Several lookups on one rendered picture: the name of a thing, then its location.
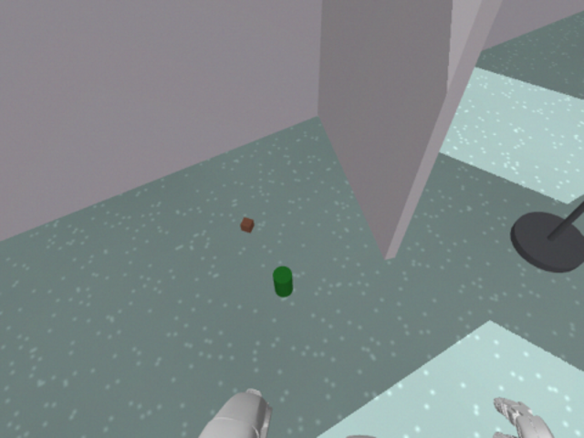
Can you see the floor lamp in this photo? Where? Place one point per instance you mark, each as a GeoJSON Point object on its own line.
{"type": "Point", "coordinates": [548, 241]}

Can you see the right robot hand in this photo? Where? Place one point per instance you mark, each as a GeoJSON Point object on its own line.
{"type": "Point", "coordinates": [527, 425]}

